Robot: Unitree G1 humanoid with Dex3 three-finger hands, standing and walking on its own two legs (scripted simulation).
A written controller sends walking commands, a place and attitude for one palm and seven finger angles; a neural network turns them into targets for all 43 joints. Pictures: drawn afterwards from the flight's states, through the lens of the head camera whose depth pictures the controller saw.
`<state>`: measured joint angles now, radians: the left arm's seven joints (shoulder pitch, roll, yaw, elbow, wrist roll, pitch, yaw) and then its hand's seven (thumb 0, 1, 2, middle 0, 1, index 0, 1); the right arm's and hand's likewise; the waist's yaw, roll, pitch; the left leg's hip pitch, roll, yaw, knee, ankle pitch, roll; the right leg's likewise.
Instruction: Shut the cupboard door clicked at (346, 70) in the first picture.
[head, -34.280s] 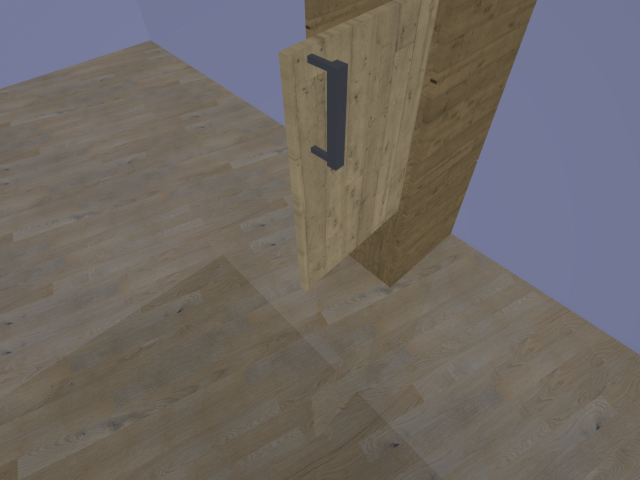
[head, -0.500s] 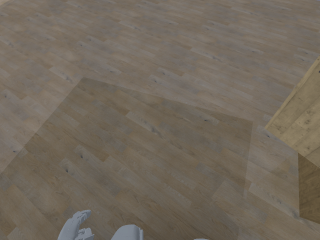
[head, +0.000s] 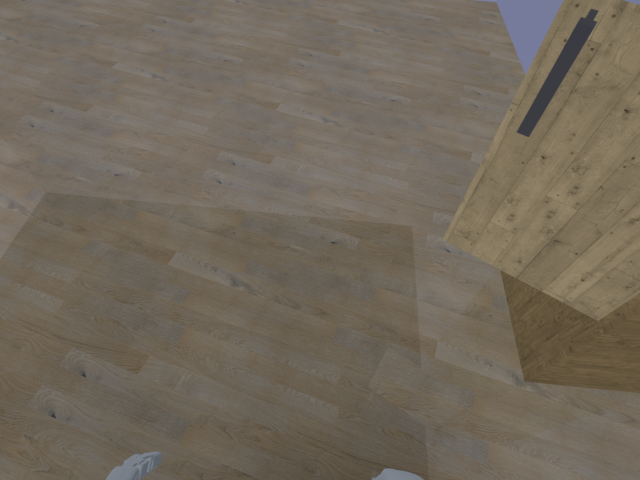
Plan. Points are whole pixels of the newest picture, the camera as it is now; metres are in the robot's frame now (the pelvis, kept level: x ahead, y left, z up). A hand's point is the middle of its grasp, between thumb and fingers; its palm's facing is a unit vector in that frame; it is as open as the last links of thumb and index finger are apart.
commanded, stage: turn to face it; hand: left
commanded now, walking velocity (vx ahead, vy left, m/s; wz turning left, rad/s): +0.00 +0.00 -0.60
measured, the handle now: (555, 77) +0.66 -0.31 +0.15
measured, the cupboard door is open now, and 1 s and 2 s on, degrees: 60 60 60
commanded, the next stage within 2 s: take the last steps up to it in 0.88 s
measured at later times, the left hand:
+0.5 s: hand (197, 448) +0.17 +0.19 -0.17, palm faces -0.26 -0.95 -0.20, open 7.4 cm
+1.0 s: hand (242, 432) +0.20 +0.13 -0.17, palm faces -0.44 -0.87 -0.20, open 7.4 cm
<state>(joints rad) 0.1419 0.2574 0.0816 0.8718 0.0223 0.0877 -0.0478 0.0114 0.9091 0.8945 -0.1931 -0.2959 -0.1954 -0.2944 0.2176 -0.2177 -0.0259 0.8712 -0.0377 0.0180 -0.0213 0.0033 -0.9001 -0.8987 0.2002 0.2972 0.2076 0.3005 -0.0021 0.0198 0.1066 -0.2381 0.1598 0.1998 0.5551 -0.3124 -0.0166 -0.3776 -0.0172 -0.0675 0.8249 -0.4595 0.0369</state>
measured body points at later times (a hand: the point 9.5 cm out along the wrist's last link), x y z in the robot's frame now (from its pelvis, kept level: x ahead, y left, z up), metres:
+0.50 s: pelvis +0.03 +0.01 +0.00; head +0.08 +0.02 +0.44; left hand +0.19 +0.24 -0.16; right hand +0.04 -0.26 -0.13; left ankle +0.06 +0.12 -0.74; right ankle -0.04 -0.11 -0.67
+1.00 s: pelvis +0.05 -0.01 -0.01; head +0.08 -0.02 +0.44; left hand +0.22 +0.17 -0.15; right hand -0.02 -0.26 -0.15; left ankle +0.10 +0.09 -0.73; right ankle -0.03 -0.11 -0.74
